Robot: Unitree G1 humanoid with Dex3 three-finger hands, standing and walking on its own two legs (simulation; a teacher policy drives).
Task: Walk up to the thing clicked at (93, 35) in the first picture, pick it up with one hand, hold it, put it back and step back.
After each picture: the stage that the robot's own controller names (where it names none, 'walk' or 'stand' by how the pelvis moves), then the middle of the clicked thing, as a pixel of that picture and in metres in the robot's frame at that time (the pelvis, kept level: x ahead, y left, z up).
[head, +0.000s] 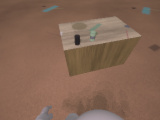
stand; (92, 36) +0.97 +0.02 -0.09
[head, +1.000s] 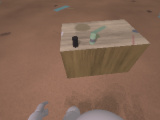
walk; (92, 38) +0.88 +0.04 -0.06
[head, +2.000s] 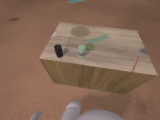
walk; (81, 51) +0.59 +0.16 -0.07
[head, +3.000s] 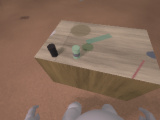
stand; (76, 52) +0.54 +0.18 -0.04
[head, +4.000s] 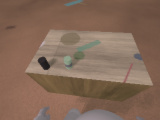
stand; (68, 62) +0.47 +0.22 -0.08
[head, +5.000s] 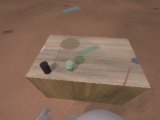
stand; (69, 67) +0.46 +0.20 -0.10
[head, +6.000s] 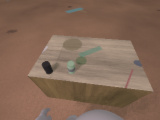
stand; (71, 67) +0.46 +0.19 -0.10
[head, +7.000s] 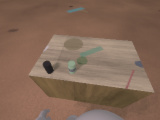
stand; (72, 67) +0.46 +0.18 -0.10
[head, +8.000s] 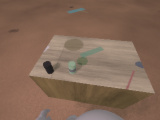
stand; (72, 67) +0.46 +0.18 -0.10
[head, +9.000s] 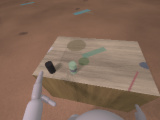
rise first; (73, 67) +0.46 +0.21 -0.09
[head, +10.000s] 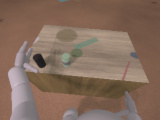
go down; (66, 60) +0.49 +0.18 -0.06
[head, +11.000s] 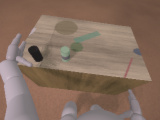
go down; (65, 54) +0.49 +0.18 -0.03
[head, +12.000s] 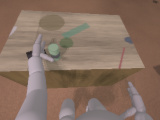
close in; (54, 52) +0.49 +0.20 +0.00
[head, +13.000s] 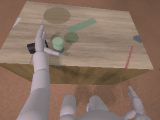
close; (58, 47) +0.50 +0.19 +0.02
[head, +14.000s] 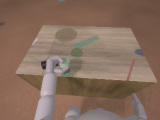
lift; (65, 67) +0.37 +0.17 +0.03
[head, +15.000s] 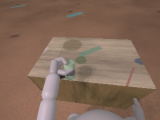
lift; (69, 69) +0.33 +0.15 +0.09
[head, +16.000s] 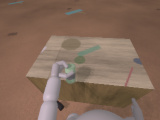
hold; (70, 73) +0.32 +0.15 +0.05
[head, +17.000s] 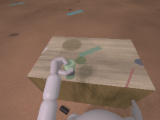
hold; (69, 69) +0.33 +0.15 +0.08
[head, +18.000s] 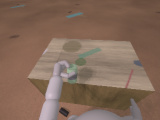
crouch; (72, 73) +0.33 +0.14 +0.06
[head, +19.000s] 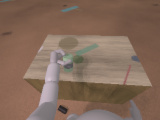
crouch; (68, 62) +0.40 +0.16 +0.06
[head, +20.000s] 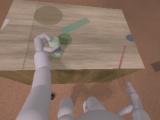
lower; (55, 47) +0.50 +0.18 -0.01
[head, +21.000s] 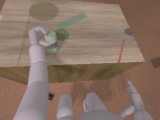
lower; (51, 42) +0.53 +0.18 +0.03
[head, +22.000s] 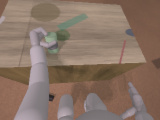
lower; (52, 43) +0.52 +0.19 +0.03
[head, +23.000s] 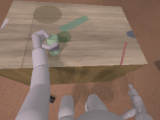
lower; (53, 45) +0.51 +0.19 +0.03
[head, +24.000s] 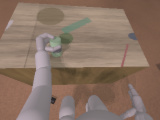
loosen; (56, 46) +0.50 +0.18 +0.02
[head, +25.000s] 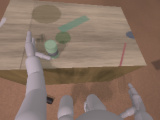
withdraw; (52, 50) +0.48 +0.19 +0.01
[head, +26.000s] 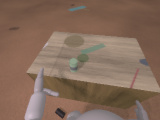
sink last; (73, 65) +0.45 +0.17 -0.05
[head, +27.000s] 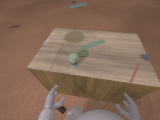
stand; (73, 60) +0.48 +0.18 -0.03
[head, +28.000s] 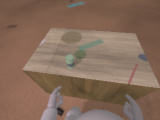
stand; (70, 61) +0.46 +0.19 -0.03
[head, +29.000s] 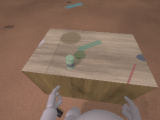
stand; (70, 62) +0.47 +0.19 -0.03
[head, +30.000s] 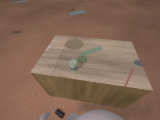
stand; (73, 66) +0.49 +0.18 -0.09
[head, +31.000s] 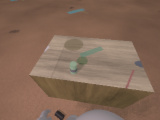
stand; (73, 68) +0.46 +0.17 -0.10
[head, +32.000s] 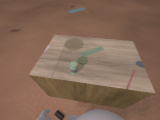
stand; (73, 68) +0.46 +0.17 -0.10
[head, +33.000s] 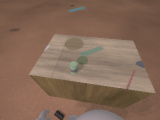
walk; (73, 67) +0.46 +0.17 -0.10
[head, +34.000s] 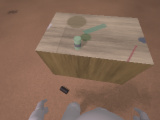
walk; (77, 43) +0.64 +0.17 -0.07
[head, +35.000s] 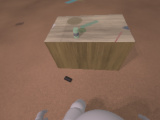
walk; (76, 32) +0.92 +0.27 -0.08
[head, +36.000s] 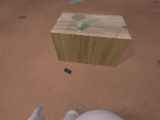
stand; (80, 26) +1.10 +0.18 -0.08
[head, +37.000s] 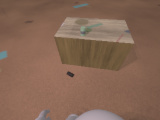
stand; (82, 31) +1.09 +0.17 -0.10
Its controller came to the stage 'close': yes
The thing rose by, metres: 0.18
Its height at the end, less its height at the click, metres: +0.00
